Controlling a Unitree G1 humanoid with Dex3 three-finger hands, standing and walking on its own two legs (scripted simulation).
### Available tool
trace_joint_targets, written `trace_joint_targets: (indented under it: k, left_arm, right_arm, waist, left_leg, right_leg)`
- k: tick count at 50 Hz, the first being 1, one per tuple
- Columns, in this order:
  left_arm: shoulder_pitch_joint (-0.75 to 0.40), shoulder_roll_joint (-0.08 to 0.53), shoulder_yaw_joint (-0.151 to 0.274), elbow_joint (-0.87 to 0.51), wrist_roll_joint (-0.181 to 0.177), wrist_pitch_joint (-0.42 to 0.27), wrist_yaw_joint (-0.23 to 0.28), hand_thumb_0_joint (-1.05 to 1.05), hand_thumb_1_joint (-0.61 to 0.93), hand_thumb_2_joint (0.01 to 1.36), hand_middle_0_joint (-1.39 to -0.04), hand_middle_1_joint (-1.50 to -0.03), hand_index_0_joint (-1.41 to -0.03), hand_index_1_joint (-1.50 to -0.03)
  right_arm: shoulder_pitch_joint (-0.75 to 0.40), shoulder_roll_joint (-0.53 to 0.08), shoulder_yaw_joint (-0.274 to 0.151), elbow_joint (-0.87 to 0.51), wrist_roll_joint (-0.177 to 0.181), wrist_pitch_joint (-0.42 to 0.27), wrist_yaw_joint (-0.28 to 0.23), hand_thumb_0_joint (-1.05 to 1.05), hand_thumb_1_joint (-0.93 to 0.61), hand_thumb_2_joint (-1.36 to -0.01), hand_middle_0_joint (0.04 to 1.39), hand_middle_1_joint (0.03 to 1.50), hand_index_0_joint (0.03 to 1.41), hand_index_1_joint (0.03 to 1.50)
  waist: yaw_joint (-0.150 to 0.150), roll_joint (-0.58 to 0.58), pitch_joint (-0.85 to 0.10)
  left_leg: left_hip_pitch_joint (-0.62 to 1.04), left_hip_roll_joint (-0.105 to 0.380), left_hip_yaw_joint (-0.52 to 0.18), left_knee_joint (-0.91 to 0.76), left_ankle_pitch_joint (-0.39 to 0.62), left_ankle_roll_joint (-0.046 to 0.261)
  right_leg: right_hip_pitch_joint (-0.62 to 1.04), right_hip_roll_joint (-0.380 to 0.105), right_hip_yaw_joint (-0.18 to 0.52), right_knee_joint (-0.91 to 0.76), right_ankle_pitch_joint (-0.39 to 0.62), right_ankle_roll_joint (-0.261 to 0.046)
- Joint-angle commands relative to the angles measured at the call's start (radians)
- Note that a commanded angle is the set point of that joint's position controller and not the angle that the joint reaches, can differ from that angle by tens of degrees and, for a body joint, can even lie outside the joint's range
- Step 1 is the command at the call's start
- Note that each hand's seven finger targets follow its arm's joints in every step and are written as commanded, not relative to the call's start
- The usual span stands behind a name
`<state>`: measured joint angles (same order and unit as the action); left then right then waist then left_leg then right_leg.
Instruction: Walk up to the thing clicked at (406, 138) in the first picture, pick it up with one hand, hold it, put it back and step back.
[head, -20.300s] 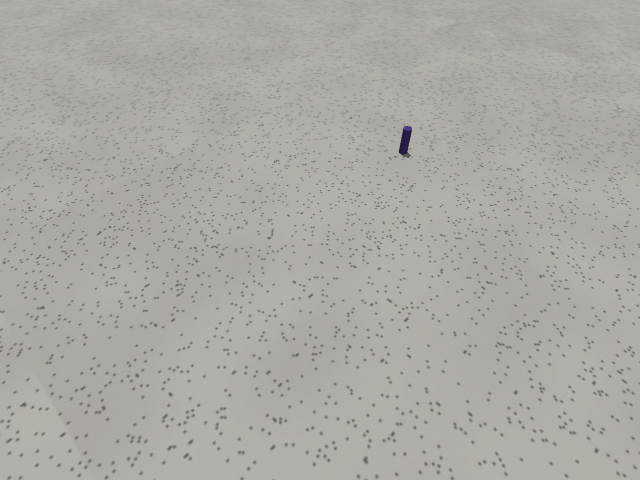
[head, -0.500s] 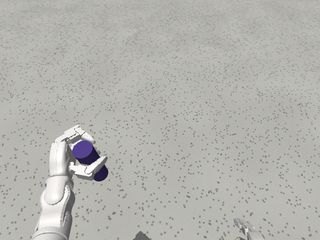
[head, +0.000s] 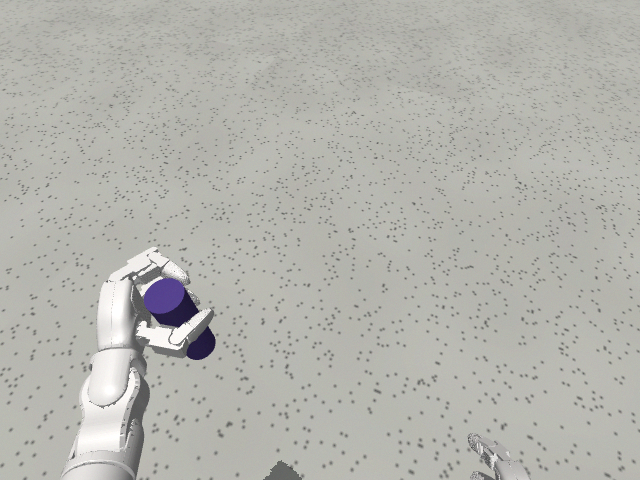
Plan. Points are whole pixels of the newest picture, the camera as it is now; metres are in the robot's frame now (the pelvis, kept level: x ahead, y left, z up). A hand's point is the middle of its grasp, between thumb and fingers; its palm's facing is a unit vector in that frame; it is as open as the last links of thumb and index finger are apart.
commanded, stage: hold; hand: left
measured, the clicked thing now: (184, 322) +0.32 +0.17 +0.01
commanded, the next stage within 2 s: crouch in 0.12 s
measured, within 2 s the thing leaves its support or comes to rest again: neither
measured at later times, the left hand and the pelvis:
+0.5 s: hand (185, 313) +0.33 +0.17 +0.01, palm faces +0.13 -0.99 -0.03, open 7.8 cm; pelvis -0.01 +0.00 -0.01, yaw +0 degrees
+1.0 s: hand (207, 356) +0.37 +0.19 -0.23, palm faces +0.18 -0.98 -0.05, open 7.8 cm; pelvis -0.05 +0.00 -0.21, yaw -2 degrees
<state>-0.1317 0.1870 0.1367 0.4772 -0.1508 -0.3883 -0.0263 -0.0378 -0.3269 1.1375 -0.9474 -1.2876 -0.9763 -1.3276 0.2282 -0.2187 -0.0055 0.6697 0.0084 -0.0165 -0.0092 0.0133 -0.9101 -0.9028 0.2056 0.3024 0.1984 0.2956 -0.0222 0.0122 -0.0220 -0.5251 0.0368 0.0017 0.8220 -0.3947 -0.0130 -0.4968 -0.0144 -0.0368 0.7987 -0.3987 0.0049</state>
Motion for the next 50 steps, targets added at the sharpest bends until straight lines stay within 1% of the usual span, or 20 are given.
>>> trace_joint_targets:
  k: [1,2,10,12,14,15,17,18,24,30,32,34,36,37,38,42,43,44,48,50]
  left_arm:
    - [-0.26,0.088,0.025,-0.21,-0.022,-0.086,-0.004,0.0,0.187,1.249,-1.32,-1.449,-1.329,-1.455]
    - [-0.327,0.129,0.045,-0.302,-0.024,-0.097,-0.001,0.0,0.198,1.253,-1.313,-1.44,-1.321,-1.447]
    - [-0.323,0.137,0.056,-0.305,-0.021,-0.094,0.008,0.0,0.182,1.241,-1.307,-1.439,-1.315,-1.445]
    - [-0.323,0.109,0.024,-0.298,-0.02,-0.09,0.005,0.0,0.177,1.251,-1.266,-1.386,-1.273,-1.392]
    - [-0.286,0.106,0.039,-0.209,-0.011,-0.087,0.012,0.0,0.162,1.259,-1.254,-1.395,-1.266,-1.397]
    - [-0.325,0.136,0.064,-0.264,-0.012,-0.096,0.017,0.0,0.187,1.255,-1.251,-1.387,-1.263,-1.389]
    - [-0.314,0.107,0.041,-0.229,-0.004,-0.104,0.019,0.0,0.201,1.269,-1.262,-1.407,-1.278,-1.405]
    - [-0.265,0.106,0.057,-0.156,-0.006,-0.103,0.015,0.0,0.191,1.263,-1.254,-1.402,-1.271,-1.399]
    - [-0.341,0.102,0.078,-0.04,-0.003,-0.177,-0.002,0.0,0.173,1.273,-1.269,-1.436,-1.295,-1.426]
    - [-0.438,0.13,0.114,0.097,0.002,-0.313,-0.024,0.0,0.169,1.258,-1.282,-1.441,-1.308,-1.43]
    - [-0.469,0.17,0.161,0.118,0.003,-0.365,-0.022,0.0,0.153,1.267,-1.282,-1.442,-1.307,-1.433]
    - [-0.496,0.149,0.13,0.148,0.005,-0.404,-0.028,0.0,0.181,1.269,-1.259,-1.429,-1.284,-1.42]
    - [-0.541,0.208,0.17,0.151,0.013,-0.433,-0.021,0.0,0.18,1.271,-1.244,-1.41,-1.263,-1.407]
    - [-0.571,0.186,0.145,0.161,0.013,-0.441,-0.023,0.0,0.184,1.272,-1.24,-1.405,-1.259,-1.402]
    - [-0.587,0.225,0.188,0.151,0.005,-0.451,-0.017,0.0,0.191,1.272,-1.238,-1.403,-1.255,-1.403]
    - [-0.632,0.248,0.216,0.186,0.008,-0.465,-0.016,0.0,0.237,1.297,-1.245,-1.422,-1.263,-1.42]
    - [-0.651,0.223,0.192,0.213,0.012,-0.462,-0.017,0.0,0.232,1.305,-1.248,-1.428,-1.266,-1.426]
    - [-0.655,0.268,0.232,0.226,0.019,-0.461,-0.013,0.0,0.233,1.323,-1.26,-1.44,-1.274,-1.442]
    - [-0.733,0.272,0.235,0.277,0.027,-0.464,-0.025,0.0,0.261,1.341,-1.28,-1.461,-1.295,-1.462]
    - [-0.767,0.301,0.268,0.328,0.036,-0.467,-0.021,0.0,0.226,1.347,-1.3,-1.473,-1.313,-1.477]
  right_arm:
    - [-0.028,-0.135,-0.051,-0.12,0.001,-0.046,-0.01,0.0,-0.91,-0.905,0.2,0.3,0.2,0.3]
    - [-0.026,-0.138,-0.054,-0.123,0.001,-0.044,-0.01,0.0,-0.906,-0.904,0.2,0.3,0.2,0.3]
    - [-0.026,-0.137,-0.051,-0.122,0.0,-0.043,-0.016,0.0,-0.907,-0.904,0.2,0.3,0.2,0.3]
    - [-0.024,-0.135,-0.048,-0.123,-0.001,-0.043,-0.014,0.0,-0.89,-0.905,0.2,0.3,0.2,0.3]
    - [-0.029,-0.134,-0.05,-0.117,-0.004,-0.041,-0.013,0.0,-0.9,-0.907,0.2,0.3,0.2,0.3]
    - [-0.027,-0.14,-0.055,-0.118,-0.002,-0.042,-0.013,0.0,-0.895,-0.905,0.2,0.3,0.2,0.3]
    - [-0.024,-0.133,-0.053,-0.112,-0.008,-0.04,-0.008,0.0,-0.892,-0.904,0.2,0.3,0.2,0.3]
    - [-0.024,-0.138,-0.056,-0.107,-0.009,-0.04,-0.006,0.0,-0.895,-0.904,0.2,0.3,0.2,0.3]
    - [-0.019,-0.144,-0.07,-0.09,-0.022,-0.043,0.014,0.0,-0.893,-0.902,0.2,0.3,0.2,0.3]
    - [-0.005,-0.154,-0.073,-0.089,-0.041,-0.06,0.039,0.0,-0.899,-0.902,0.199,0.3,0.2,0.3]
    - [-0.004,-0.164,-0.073,-0.092,-0.047,-0.061,0.046,0.0,-0.894,-0.9,0.199,0.299,0.2,0.299]
    - [-0.008,-0.171,-0.071,-0.094,-0.054,-0.061,0.054,0.0,-0.888,-0.899,0.199,0.299,0.2,0.299]
    - [-0.008,-0.18,-0.068,-0.088,-0.056,-0.058,0.059,0.0,-0.886,-0.9,0.199,0.299,0.2,0.299]
    - [-0.005,-0.187,-0.068,-0.088,-0.06,-0.054,0.062,0.0,-0.888,-0.901,0.199,0.3,0.2,0.299]
    - [-0.001,-0.19,-0.064,-0.086,-0.062,-0.052,0.064,0.0,-0.89,-0.902,0.199,0.3,0.2,0.3]
    - [0.002,-0.211,-0.069,-0.068,-0.071,-0.035,0.067,0.0,-0.898,-0.906,0.2,0.3,0.2,0.3]
    - [-0.003,-0.212,-0.071,-0.063,-0.074,-0.033,0.07,0.0,-0.9,-0.906,0.2,0.3,0.2,0.3]
    - [0.003,-0.216,-0.071,-0.059,-0.075,-0.03,0.071,0.0,-0.902,-0.907,0.2,0.3,0.2,0.3]
    - [0.01,-0.219,-0.069,-0.041,-0.087,-0.021,0.08,0.0,-0.907,-0.908,0.2,0.3,0.2,0.3]
    - [0.014,-0.217,-0.063,-0.033,-0.091,-0.015,0.083,0.0,-0.908,-0.909,0.2,0.3,0.2,0.3]
  waist:
    - [-0.006,-0.023,-0.265]
    - [0.002,0.014,-0.297]
    - [-0.001,-0.001,-0.313]
    - [-0.009,0.019,-0.293]
    - [-0.006,-0.01,-0.269]
    - [0.0,0.002,-0.27]
    - [-0.007,0.007,-0.26]
    - [-0.011,-0.021,-0.244]
    - [-0.027,-0.032,-0.241]
    - [-0.047,-0.014,-0.404]
    - [-0.034,0.024,-0.48]
    - [-0.039,0.057,-0.535]
    - [-0.025,0.078,-0.602]
    - [-0.048,0.088,-0.633]
    - [-0.026,0.101,-0.67]
    - [-0.043,0.107,-0.735]
    - [-0.058,0.096,-0.73]
    - [-0.05,0.074,-0.757]
    - [-0.077,0.071,-0.79]
    - [-0.08,0.066,-0.772]
  left_leg:
    - [0.121,-0.025,-0.002,-0.112,0.211,0.019]
    - [0.141,-0.023,-0.003,-0.113,0.234,0.015]
    - [0.151,-0.027,0.002,-0.102,0.248,0.02]
    - [0.152,-0.025,-0.001,-0.104,0.261,0.018]
    - [0.125,-0.023,-0.003,-0.1,0.243,0.019]
    - [0.121,-0.025,0.0,-0.104,0.226,0.018]
    - [0.109,-0.023,-0.003,-0.092,0.227,0.018]
    - [0.088,-0.024,-0.003,-0.078,0.228,0.021]
    - [-0.047,-0.026,-0.008,0.014,0.142,0.025]
    - [-0.24,-0.03,-0.022,0.255,0.138,0.031]
    - [-0.314,-0.031,-0.035,0.339,0.111,0.028]
    - [-0.376,-0.032,-0.046,0.4,0.071,0.023]
    - [-0.433,-0.03,-0.045,0.472,0.089,0.025]
    - [-0.447,-0.028,-0.053,0.499,0.099,0.023]
    - [-0.474,-0.028,-0.052,0.532,0.127,0.022]
    - [-0.556,-0.022,-0.06,0.64,0.137,0.025]
    - [-0.584,-0.022,-0.066,0.665,0.134,0.025]
    - [-0.621,-0.021,-0.062,0.698,0.137,0.03]
    - [-0.733,-0.021,-0.063,0.799,0.084,0.033]
    - [-0.801,-0.022,-0.068,0.829,0.027,0.03]
  right_leg:
    - [0.101,0.017,-0.002,-0.111,0.262,-0.01]
    - [0.102,0.019,-0.004,-0.104,0.277,-0.014]
    - [0.119,0.014,0.002,-0.111,0.301,-0.007]
    - [0.103,0.017,-0.002,-0.104,0.304,-0.01]
    - [0.084,0.018,-0.004,-0.104,0.284,-0.009]
    - [0.083,0.016,-0.002,-0.104,0.271,-0.011]
    - [0.056,0.018,-0.004,-0.087,0.272,-0.013]
    - [0.05,0.016,-0.003,-0.084,0.274,-0.009]
    - [-0.092,0.014,0.005,0.001,0.202,-0.014]
    - [-0.318,0.017,0.016,0.222,0.179,-0.02]
    - [-0.424,0.021,0.014,0.311,0.13,-0.027]
    - [-0.513,0.021,0.011,0.385,0.08,-0.034]
    - [-0.569,0.02,0.022,0.451,0.087,-0.034]
    - [-0.61,0.024,0.016,0.49,0.09,-0.037]
    - [-0.616,0.024,0.018,0.524,0.109,-0.037]
    - [-0.736,0.029,0.013,0.631,0.11,-0.039]
    - [-0.775,0.032,0.005,0.664,0.11,-0.04]
    - [-0.773,0.033,0.014,0.677,0.12,-0.036]
    - [-0.86,0.031,0.019,0.76,0.077,-0.035]
    - [-0.922,0.033,0.004,0.807,0.02,-0.039]
